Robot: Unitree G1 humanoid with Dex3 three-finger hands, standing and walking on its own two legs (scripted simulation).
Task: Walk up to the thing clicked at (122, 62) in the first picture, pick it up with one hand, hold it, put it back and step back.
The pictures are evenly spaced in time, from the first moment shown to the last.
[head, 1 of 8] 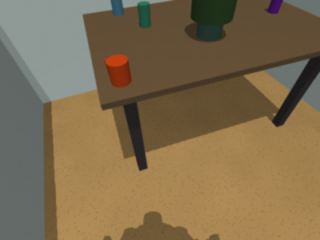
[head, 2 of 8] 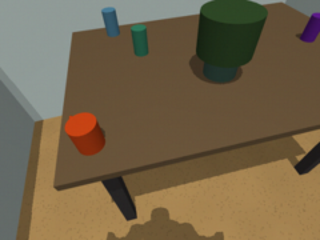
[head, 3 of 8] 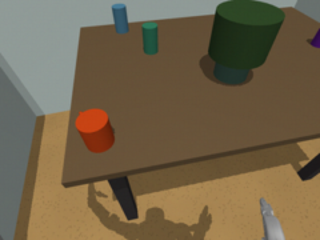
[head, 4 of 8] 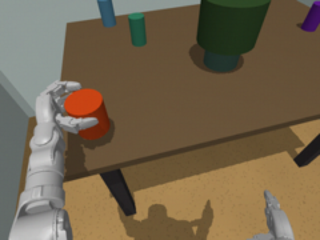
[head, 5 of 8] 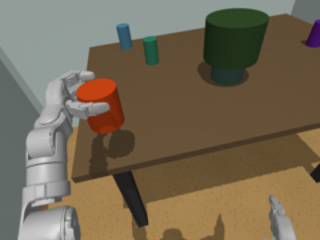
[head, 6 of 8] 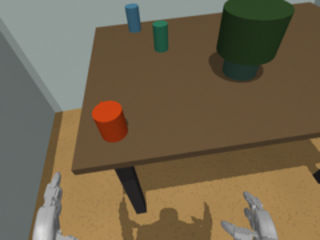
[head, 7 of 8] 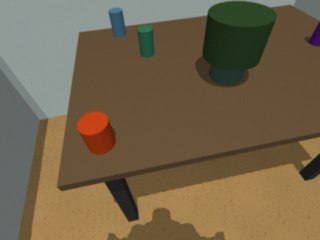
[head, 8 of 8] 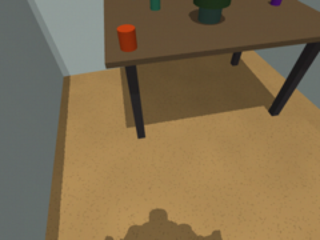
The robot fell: no
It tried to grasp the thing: yes
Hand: left
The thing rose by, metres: 0.24
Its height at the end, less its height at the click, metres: +0.00
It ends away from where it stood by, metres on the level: 0.02
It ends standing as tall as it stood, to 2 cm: yes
